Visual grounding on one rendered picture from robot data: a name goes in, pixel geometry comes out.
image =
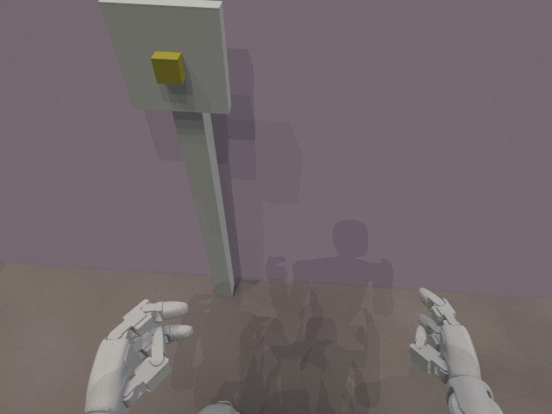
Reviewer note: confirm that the button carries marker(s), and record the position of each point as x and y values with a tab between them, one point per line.
168	68

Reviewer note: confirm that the left robot hand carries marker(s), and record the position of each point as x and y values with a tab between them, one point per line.
109	387

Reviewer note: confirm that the panel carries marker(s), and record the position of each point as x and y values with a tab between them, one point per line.
194	28

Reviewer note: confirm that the right robot hand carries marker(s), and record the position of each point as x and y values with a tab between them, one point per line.
453	352

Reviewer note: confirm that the right robot forearm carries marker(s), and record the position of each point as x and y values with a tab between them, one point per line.
469	395

